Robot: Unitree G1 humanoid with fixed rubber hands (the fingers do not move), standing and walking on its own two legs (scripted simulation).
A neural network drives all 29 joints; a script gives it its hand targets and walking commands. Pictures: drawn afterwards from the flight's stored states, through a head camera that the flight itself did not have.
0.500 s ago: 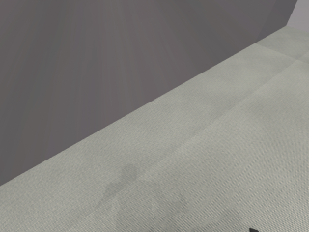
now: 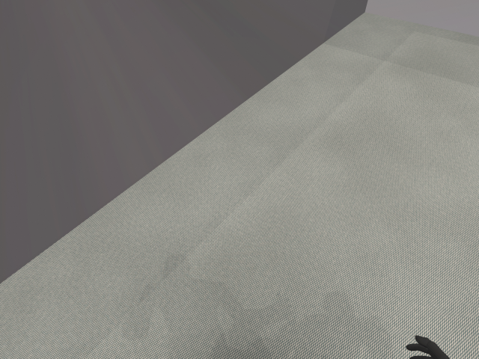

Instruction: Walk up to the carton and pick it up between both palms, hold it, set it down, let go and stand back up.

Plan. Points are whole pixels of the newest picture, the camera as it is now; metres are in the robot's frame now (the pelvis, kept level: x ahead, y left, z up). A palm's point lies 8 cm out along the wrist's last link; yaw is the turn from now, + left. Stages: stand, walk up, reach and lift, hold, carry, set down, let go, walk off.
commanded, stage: walk up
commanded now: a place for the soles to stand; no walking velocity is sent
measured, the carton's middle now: out of the picture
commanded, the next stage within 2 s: none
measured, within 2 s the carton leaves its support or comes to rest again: neither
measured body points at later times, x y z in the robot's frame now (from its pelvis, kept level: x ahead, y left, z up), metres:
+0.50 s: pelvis -0.01 -0.11 -0.01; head +0.00 -0.14 +0.44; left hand +0.16 +0.17 -0.09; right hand +0.06 -0.43 -0.12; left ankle +0.04 +0.04 -0.70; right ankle +0.02 -0.24 -0.72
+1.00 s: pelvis -0.04 -0.23 +0.00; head +0.00 -0.25 +0.44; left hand +0.20 +0.01 -0.10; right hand -0.05 -0.56 -0.11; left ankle +0.04 -0.07 -0.72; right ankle -0.06 -0.37 -0.72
